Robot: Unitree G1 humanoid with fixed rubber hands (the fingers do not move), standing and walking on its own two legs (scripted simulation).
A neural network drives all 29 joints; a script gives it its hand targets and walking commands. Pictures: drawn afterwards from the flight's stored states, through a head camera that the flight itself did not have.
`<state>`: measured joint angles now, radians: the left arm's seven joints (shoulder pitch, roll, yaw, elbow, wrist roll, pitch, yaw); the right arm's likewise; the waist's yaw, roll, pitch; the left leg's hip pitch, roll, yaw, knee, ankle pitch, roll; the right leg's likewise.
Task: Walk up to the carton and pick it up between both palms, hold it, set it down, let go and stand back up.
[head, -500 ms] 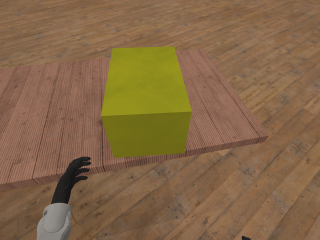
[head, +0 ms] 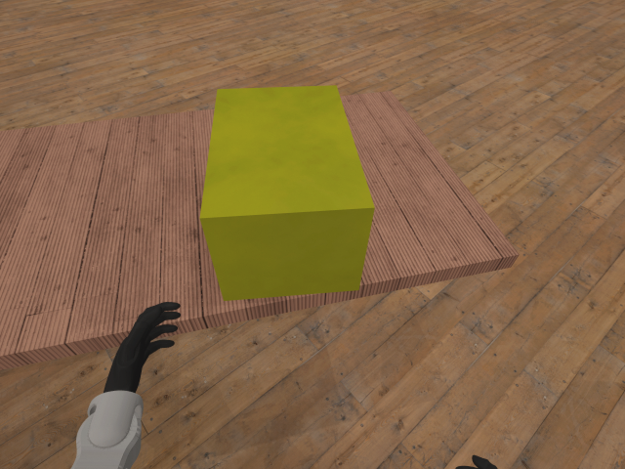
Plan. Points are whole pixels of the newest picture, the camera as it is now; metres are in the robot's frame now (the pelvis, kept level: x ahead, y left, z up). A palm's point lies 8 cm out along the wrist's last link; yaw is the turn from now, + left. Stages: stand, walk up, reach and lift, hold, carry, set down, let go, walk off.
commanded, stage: stand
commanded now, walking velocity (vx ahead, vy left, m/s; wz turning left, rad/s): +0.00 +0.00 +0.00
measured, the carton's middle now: (284, 184) +0.54 +0.08 +0.07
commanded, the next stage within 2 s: none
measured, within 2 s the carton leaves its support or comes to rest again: neither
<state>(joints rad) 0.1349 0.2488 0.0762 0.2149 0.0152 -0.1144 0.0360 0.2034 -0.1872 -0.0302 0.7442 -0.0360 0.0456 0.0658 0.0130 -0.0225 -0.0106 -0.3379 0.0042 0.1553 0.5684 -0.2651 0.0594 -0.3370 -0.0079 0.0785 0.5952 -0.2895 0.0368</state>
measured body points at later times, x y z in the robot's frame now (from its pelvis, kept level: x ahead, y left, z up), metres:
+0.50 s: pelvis +0.00 +0.00 +0.00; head +0.02 +0.01 +0.45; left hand +0.25 +0.24 +0.02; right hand +0.12 -0.23 -0.12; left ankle +0.02 +0.08 -0.73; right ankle +0.01 -0.14 -0.73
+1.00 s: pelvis +0.00 +0.00 +0.00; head +0.03 +0.00 +0.45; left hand +0.22 +0.23 -0.04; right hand +0.13 -0.23 -0.12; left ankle +0.02 +0.08 -0.73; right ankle +0.01 -0.14 -0.73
